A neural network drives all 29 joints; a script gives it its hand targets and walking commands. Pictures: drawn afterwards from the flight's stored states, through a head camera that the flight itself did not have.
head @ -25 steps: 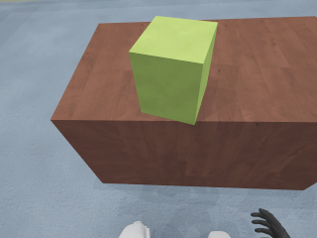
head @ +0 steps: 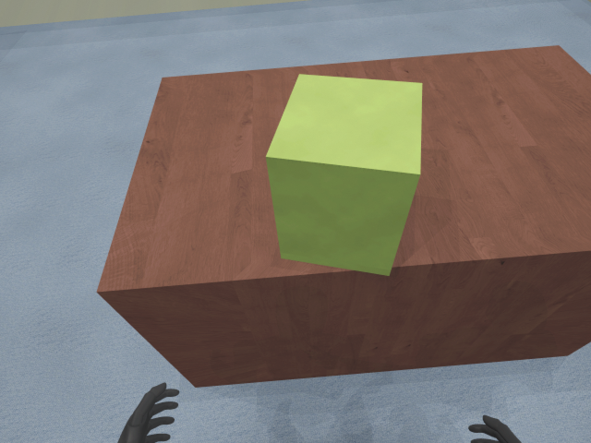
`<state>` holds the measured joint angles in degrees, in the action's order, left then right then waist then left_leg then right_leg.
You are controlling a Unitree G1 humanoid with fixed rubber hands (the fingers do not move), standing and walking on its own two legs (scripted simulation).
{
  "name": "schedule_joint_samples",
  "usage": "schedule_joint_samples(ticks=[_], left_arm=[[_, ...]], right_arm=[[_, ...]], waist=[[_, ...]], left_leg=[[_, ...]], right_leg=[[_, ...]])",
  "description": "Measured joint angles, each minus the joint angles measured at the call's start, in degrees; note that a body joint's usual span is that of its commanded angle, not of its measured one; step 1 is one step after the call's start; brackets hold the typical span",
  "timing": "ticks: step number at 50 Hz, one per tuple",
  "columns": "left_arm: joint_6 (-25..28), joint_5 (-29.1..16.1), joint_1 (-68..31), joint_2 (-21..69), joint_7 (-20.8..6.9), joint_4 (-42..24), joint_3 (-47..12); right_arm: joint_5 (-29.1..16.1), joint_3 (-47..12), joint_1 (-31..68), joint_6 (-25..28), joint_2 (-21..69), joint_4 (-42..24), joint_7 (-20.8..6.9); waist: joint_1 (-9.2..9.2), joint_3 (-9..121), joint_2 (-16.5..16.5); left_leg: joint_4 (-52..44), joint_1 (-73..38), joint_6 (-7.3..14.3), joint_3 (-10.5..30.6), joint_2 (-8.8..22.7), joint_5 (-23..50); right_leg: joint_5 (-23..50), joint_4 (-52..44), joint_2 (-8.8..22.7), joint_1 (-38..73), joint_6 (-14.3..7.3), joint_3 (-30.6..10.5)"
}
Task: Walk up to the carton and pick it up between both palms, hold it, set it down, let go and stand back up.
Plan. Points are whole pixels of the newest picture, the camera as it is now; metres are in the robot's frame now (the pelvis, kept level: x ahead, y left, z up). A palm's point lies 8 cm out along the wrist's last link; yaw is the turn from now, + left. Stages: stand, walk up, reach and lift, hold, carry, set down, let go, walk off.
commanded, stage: walk up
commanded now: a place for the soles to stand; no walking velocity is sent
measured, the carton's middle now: (345, 178) +0.52 -0.06 +0.03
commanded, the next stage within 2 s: none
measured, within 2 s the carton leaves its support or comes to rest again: neither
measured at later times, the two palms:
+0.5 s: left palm out of the picture +0.10 +0.25 -0.09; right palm out of the picture +0.06 -0.27 -0.10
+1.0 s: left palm out of the picture +0.11 +0.23 -0.09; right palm out of the picture +0.07 -0.29 -0.11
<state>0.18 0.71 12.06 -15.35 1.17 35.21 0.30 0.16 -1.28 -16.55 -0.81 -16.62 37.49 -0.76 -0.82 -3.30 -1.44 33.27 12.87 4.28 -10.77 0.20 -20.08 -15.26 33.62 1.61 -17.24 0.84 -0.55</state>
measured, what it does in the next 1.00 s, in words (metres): stands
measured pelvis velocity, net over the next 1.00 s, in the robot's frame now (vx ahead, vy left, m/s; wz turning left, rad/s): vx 0.01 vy -0.03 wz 0.02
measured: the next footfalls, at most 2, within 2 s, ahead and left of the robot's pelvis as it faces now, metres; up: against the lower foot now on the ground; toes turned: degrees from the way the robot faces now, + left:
right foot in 1.58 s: +0.14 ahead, -0.17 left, +0.00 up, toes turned +0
left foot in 1.86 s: +0.12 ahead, +0.05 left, +0.00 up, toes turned +7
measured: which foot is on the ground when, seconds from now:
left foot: down 0.00-1.00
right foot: down 0.00-1.00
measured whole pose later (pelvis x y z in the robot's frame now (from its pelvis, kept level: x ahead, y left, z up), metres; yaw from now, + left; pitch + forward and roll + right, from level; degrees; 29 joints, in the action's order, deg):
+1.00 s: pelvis +0.01 -0.03 +0.01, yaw +1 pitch -1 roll +0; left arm 0.3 0.6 14.8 -15.3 0.5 40.4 -0.7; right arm 0.4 -0.2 -20.6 -0.9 -17.4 40.6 -1.6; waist -0.8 -1.3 -1.3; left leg 29.2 10.8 2.3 -9.1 0.7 -18.0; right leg -15.3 30.8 2.1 -14.9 -0.1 3.7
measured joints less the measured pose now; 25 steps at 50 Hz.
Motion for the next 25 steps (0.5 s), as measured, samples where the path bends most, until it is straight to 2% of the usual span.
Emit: schedule_joint_samples(ticks=[11, 25], left_arm=[[-1.16, 0.03, -2.01, 0.49, 0.29, 3.87, -0.6], [-0.56, -0.17, 2.15, 0.28, -0.42, 7.3, -0.06]], right_arm=[[0.07, 0.62, -0.76, -1.25, -1.11, -2.55, 0.01], [0.39, 1.11, -4.03, -1.01, -0.81, -0.88, -0.71]], waist=[[-0.48, -1.33, 1.23], [0.14, 0.3, 0.52]], left_leg=[[-1.92, -1.18, 0.87, -1.28, -1.1, 1.02], [-4.59, -2.31, -0.15, -0.94, -0.93, 2.76]], right_leg=[[0.59, -1.07, 1.78, 0.63, 0.92, 0.99], [1.1, -2.1, 1.74, 1.18, 0.63, 1.85]])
